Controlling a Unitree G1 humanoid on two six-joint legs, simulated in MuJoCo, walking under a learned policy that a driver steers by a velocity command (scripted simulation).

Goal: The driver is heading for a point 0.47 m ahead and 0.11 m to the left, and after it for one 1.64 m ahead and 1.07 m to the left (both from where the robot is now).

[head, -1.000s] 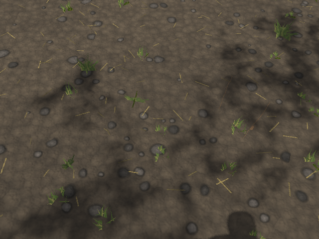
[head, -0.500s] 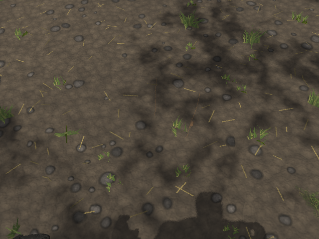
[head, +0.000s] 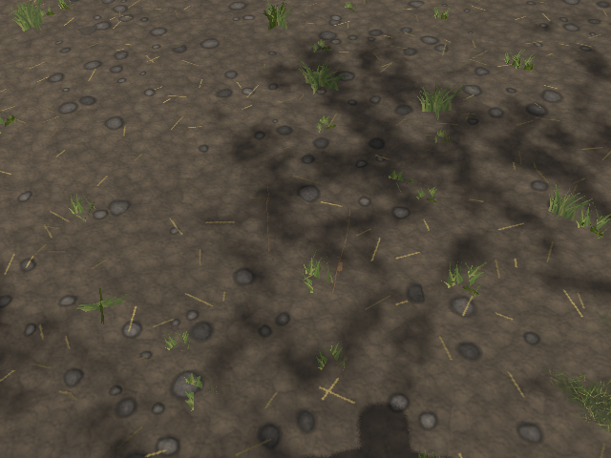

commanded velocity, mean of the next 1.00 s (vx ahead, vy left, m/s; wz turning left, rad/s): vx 0.80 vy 0.00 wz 0.41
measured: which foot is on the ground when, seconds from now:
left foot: up 0.00-0.32, down 0.34-0.86, up 0.88-1.00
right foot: down 0.00-0.36, up 0.38-0.82, down 0.84-1.00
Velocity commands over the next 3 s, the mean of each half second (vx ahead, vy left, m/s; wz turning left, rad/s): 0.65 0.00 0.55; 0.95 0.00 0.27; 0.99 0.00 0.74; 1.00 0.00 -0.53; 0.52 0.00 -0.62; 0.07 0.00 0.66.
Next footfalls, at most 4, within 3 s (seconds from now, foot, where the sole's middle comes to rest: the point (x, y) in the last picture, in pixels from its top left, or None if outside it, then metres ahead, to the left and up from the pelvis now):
0.34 left None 0.19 0.23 -0.77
0.84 right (198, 403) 0.65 0.28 -0.77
1.30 left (67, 298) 0.96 0.65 -0.77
1.76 right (12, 197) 1.35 0.92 -0.77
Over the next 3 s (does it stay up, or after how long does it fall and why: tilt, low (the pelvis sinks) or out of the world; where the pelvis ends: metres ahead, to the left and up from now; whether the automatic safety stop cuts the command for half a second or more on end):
stays up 1.72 1.24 0.00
